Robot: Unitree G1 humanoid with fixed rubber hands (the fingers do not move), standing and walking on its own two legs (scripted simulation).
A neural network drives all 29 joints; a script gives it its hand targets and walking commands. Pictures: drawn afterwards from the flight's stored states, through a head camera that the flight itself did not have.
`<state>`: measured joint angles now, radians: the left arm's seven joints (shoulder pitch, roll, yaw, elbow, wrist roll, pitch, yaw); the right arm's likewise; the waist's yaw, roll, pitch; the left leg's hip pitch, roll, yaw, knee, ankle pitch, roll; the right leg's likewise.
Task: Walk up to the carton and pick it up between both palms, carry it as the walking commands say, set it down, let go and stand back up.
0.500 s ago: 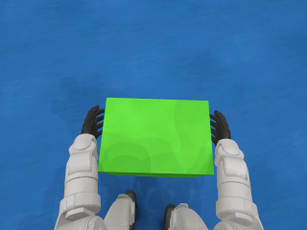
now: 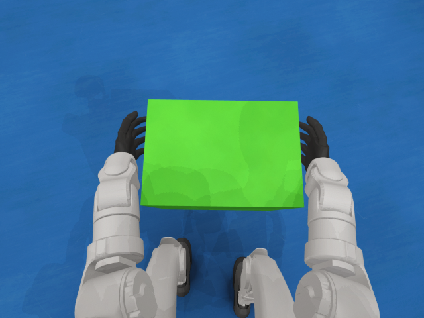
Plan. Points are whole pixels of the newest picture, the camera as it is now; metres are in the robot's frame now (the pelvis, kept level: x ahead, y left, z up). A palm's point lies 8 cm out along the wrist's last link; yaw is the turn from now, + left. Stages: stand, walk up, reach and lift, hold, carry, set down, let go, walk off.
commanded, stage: set down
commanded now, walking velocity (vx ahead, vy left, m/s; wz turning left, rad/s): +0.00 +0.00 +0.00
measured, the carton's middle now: (220, 165) +0.41 +0.01 -0.14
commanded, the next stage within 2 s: none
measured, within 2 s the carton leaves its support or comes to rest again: neither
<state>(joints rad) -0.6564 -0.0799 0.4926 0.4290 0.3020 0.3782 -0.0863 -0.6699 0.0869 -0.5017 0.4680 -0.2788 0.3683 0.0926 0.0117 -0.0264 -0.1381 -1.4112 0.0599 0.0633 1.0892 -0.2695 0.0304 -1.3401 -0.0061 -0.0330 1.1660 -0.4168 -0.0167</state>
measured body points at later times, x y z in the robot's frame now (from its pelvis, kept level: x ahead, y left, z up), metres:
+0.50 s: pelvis -0.01 +0.00 -0.08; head +0.24 +0.01 +0.30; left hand +0.44 +0.19 -0.16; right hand +0.45 -0.17 -0.16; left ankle +0.11 +0.11 -0.62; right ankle +0.05 -0.11 -0.62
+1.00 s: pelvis -0.03 +0.00 -0.15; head +0.26 +0.00 +0.20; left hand +0.47 +0.19 -0.25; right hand +0.47 -0.17 -0.25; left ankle +0.11 +0.12 -0.62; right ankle +0.05 -0.11 -0.62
